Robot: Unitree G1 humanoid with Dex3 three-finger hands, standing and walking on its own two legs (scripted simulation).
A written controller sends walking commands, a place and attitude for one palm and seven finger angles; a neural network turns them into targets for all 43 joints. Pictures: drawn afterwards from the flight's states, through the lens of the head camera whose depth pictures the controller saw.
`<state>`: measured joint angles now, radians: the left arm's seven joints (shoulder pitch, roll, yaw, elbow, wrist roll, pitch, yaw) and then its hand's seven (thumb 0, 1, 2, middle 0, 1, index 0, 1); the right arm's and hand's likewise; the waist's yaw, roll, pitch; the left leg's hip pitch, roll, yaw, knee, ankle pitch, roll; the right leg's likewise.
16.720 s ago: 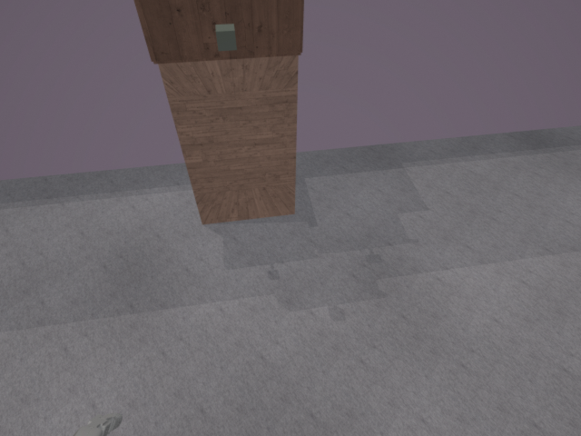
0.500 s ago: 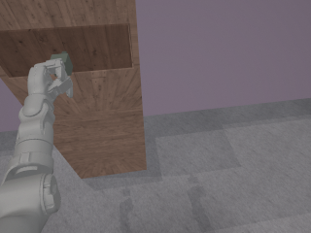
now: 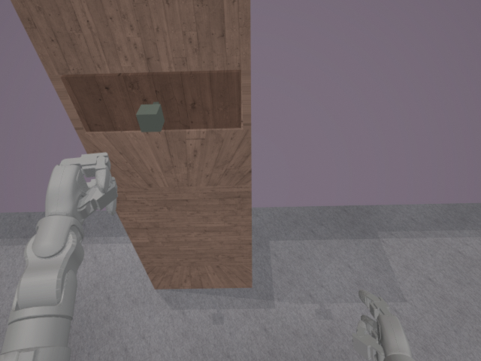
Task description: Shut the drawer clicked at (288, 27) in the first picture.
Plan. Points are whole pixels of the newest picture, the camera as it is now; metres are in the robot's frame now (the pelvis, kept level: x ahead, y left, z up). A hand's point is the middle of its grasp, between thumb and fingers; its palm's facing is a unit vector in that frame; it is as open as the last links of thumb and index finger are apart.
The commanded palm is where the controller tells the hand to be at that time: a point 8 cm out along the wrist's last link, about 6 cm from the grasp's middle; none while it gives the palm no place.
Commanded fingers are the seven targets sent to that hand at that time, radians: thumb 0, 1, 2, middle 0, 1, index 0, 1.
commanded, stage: draw the hand back to the body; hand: left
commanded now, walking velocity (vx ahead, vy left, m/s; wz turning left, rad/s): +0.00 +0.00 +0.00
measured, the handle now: (153, 113) +0.57 +0.25 +0.15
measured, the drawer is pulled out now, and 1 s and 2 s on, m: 0.00 0.00 0.00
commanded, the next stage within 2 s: step back with the hand held close in 0.78 s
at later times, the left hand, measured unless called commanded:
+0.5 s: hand (73, 258) +0.20 +0.23 +0.16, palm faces +0.34 -0.88 -0.33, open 3.3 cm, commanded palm +0.15 +0.28 +0.18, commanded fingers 0.00 0.90 0.90 -1.40 -1.60 -1.40 -1.60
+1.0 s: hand (48, 257) +0.19 +0.25 +0.18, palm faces +0.39 -0.83 -0.40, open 3.3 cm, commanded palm +0.13 +0.29 +0.18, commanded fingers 0.00 0.90 0.90 -1.40 -1.60 -1.40 -1.60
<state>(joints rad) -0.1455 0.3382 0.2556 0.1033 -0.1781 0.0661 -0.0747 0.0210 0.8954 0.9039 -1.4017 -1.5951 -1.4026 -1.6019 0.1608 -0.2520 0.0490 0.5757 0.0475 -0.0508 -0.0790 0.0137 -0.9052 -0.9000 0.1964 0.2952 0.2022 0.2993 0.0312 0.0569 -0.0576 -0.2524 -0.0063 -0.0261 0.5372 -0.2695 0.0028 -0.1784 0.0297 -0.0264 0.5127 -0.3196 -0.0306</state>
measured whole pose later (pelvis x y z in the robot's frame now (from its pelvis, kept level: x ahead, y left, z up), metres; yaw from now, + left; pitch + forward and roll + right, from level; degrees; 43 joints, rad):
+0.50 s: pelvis -0.01 +0.00 +0.01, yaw -1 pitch -5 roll +0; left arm 0.40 0.31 0.25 -0.31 -0.09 -0.12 0.08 0.02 0.89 0.90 -1.40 -1.59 -1.41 -1.60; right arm 0.20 -0.23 0.03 0.65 0.00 -0.05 -0.08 0.02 -0.90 -0.90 0.20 0.30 0.20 0.30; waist 0.04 0.07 0.02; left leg -0.11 0.00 -0.01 0.39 -0.19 0.01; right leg -0.03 0.04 0.00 0.35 -0.22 -0.03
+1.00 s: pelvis +0.00 +0.02 +0.01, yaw +0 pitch -3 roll -1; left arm 0.52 0.33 0.31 -0.47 -0.06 -0.14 0.10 0.02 0.89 0.90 -1.41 -1.59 -1.41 -1.60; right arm 0.17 -0.21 0.04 0.59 -0.01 -0.05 -0.07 0.02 -0.90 -0.90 0.20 0.30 0.21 0.30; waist 0.05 0.06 0.00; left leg -0.15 -0.01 -0.02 0.43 -0.22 0.02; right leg -0.05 0.03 -0.02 0.35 -0.24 -0.01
